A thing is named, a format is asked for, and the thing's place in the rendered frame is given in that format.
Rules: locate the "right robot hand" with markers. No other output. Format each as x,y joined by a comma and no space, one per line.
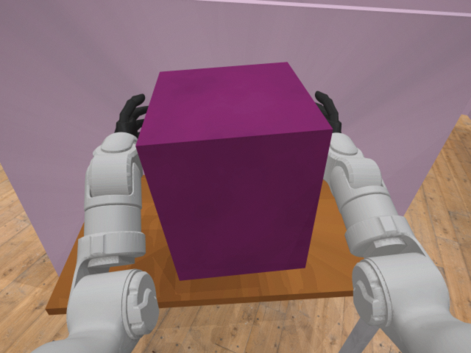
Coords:
329,111

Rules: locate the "table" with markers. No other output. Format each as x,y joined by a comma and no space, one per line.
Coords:
327,274

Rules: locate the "robot left upper arm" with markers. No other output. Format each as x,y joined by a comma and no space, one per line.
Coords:
108,313

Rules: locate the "carton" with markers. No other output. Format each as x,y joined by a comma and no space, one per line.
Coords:
234,158

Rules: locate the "left robot hand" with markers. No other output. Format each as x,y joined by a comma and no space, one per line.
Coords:
128,116

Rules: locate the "robot right upper arm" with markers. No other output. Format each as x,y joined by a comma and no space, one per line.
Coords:
404,295

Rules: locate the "right robot forearm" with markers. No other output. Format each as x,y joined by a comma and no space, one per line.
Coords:
373,225

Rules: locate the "left robot forearm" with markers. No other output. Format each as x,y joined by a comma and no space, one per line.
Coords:
112,205

